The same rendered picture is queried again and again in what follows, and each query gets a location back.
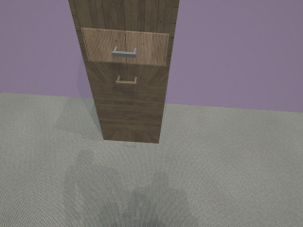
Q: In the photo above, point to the handle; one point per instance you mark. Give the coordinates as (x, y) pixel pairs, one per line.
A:
(126, 83)
(124, 54)

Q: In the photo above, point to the drawer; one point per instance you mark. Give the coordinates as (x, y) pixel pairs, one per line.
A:
(151, 47)

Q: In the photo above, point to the cabinet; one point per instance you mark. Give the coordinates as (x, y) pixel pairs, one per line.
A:
(127, 113)

